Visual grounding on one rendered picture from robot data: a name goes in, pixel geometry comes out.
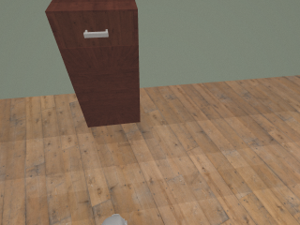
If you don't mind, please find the handle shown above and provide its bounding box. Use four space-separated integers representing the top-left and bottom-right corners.
83 29 109 38

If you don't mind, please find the cabinet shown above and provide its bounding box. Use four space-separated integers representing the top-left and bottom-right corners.
45 0 141 128

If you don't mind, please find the drawer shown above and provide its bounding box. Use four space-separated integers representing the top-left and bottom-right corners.
52 11 134 48

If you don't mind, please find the robot left thigh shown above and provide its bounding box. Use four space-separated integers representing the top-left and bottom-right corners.
101 216 128 225

